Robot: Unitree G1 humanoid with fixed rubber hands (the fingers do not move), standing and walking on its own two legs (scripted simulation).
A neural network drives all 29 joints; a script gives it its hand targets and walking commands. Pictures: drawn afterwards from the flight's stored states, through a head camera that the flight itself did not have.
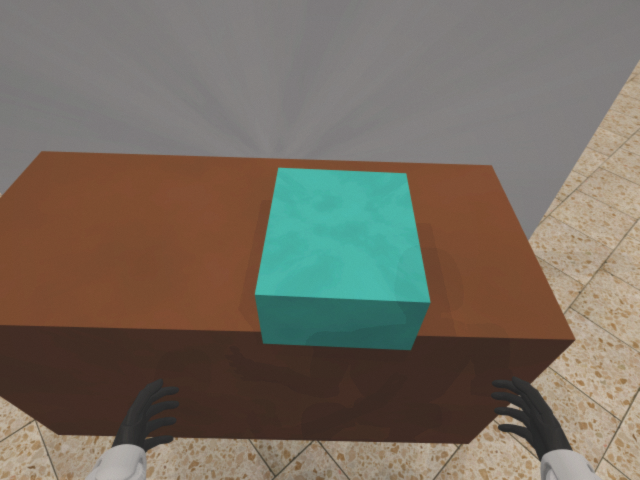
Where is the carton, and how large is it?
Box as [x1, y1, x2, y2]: [255, 168, 430, 349]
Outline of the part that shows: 278,168 255,290 255,298 263,343 410,349 430,302 405,173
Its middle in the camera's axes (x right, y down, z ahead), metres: +0.03 +0.03 +0.72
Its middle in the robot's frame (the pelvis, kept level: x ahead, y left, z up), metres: +0.52 -0.04 -0.07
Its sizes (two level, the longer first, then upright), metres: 0.308 0.257 0.147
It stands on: a pedestal, 0.63 m high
